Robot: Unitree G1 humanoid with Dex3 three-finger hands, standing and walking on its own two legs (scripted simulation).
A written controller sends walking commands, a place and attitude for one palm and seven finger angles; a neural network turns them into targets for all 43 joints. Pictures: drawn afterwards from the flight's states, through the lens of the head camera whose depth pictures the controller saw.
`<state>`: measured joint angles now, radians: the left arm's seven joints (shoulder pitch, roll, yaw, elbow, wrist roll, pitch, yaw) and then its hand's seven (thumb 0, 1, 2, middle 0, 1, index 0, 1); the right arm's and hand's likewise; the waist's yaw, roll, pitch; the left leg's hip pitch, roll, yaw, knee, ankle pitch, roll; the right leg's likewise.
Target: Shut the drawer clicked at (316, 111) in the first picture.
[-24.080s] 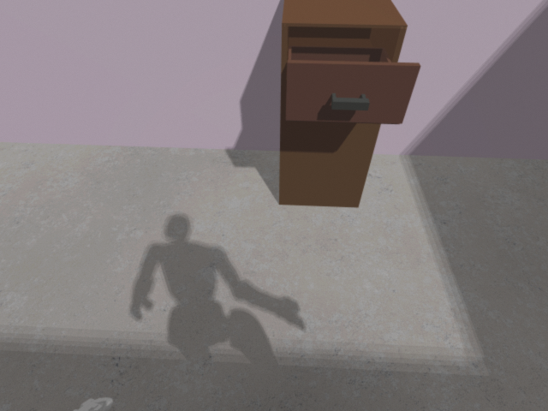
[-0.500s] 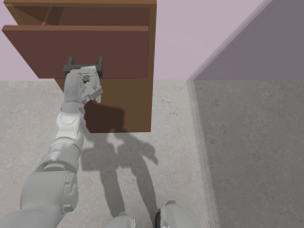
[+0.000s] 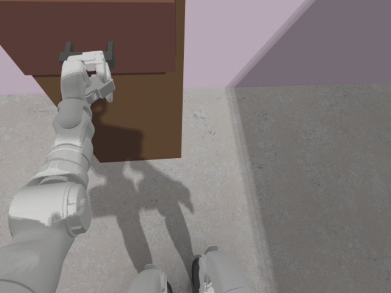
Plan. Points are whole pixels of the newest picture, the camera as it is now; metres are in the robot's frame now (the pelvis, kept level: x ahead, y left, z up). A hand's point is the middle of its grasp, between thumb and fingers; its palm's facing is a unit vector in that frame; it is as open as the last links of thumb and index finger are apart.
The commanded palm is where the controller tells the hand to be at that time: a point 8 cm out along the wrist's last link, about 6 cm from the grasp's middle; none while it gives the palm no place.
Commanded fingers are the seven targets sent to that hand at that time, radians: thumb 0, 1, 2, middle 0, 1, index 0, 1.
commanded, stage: push the drawer shut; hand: left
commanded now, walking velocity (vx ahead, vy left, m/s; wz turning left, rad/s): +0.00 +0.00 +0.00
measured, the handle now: (89, 53) +0.60 +0.15 +0.07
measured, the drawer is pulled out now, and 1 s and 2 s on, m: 0.05 0.00 0.00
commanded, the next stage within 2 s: pull the fist back off the drawer in 0.72 s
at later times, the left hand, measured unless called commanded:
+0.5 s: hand (111, 61) +0.58 +0.11 +0.07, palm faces -0.03 -1.00 -0.04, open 3.0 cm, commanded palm +0.58 +0.15 +0.07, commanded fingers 0.00 0.90 0.90 -1.40 -1.60 -1.40 -1.60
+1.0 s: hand (105, 59) +0.58 +0.12 +0.07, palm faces -0.03 -1.00 -0.05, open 3.1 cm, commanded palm +0.59 +0.15 +0.07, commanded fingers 0.00 0.90 0.90 -1.40 -1.60 -1.40 -1.60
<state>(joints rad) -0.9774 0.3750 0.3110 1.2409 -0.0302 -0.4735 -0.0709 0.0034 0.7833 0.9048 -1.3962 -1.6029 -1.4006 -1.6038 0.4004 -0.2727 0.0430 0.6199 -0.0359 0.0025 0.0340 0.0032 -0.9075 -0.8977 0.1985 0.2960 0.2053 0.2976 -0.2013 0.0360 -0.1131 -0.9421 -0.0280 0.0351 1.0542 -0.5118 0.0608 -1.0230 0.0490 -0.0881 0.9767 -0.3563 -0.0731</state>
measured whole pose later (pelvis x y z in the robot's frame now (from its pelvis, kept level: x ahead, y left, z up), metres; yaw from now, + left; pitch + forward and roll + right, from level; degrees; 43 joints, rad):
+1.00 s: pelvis -0.02 +0.01 -0.02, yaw +0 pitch +29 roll -5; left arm -1.33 0.58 0.29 1.46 0.06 -0.38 -0.05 0.00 0.60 0.95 -1.40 -1.60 -1.40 -1.60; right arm 0.46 -0.29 0.09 0.63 -0.08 -0.01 0.05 0.00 -0.91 -0.90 0.20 0.30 0.21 0.30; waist -0.32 0.05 -0.10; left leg -1.16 -0.02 -0.01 1.16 -0.51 0.07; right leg -1.19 0.05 -0.14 1.01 -0.33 -0.06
